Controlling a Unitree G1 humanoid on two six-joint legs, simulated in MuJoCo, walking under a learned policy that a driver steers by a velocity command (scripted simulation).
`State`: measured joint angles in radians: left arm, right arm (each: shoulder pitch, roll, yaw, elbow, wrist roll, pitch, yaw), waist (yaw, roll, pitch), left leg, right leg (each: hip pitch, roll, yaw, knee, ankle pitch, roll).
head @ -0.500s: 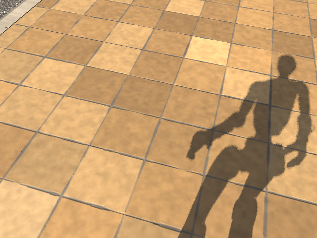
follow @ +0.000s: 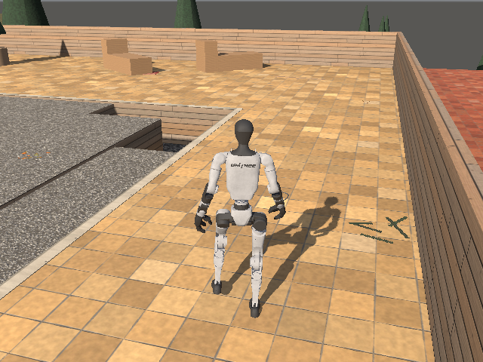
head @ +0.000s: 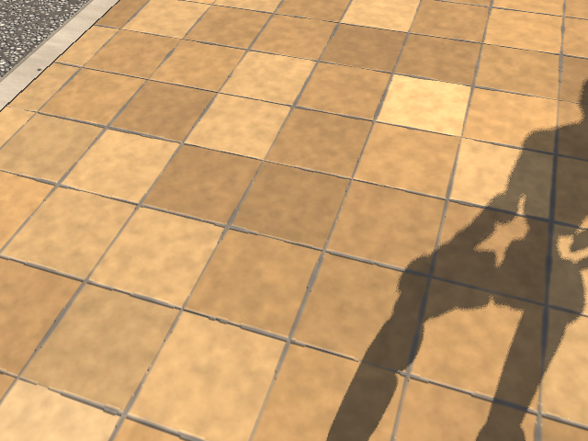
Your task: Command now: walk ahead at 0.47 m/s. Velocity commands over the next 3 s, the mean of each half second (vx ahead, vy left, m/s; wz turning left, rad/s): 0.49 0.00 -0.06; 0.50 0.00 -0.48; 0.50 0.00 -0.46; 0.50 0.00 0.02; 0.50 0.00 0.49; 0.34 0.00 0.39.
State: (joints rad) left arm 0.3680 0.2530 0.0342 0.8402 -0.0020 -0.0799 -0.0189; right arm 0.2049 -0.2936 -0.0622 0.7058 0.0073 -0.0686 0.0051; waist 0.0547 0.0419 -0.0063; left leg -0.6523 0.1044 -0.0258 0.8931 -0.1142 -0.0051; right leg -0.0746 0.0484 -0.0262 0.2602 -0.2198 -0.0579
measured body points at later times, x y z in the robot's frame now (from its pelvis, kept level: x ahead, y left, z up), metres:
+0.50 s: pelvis +0.28 +0.06 +0.00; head +0.30 +0.07 +0.45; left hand +0.42 +0.33 -0.11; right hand +0.33 -0.22 -0.12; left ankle +0.27 +0.15 -0.75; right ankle +0.36 -0.11 -0.67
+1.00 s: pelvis +0.55 -0.04 -0.01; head +0.59 -0.06 +0.44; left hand +0.73 +0.20 -0.11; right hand +0.62 -0.34 -0.11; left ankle +0.64 +0.13 -0.67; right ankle +0.55 -0.10 -0.75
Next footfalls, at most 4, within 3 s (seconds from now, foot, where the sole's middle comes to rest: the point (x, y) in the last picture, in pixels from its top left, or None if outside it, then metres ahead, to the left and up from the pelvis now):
0.24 left None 0.31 0.15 -0.78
0.78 right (384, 405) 0.59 -0.11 -0.78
1.26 left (344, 283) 0.93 -0.02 -0.78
1.76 right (474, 262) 1.01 -0.38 -0.78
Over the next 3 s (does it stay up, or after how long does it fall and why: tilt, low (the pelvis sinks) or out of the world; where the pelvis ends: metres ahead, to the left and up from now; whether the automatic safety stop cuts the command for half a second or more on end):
stays up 1.51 -0.46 -0.01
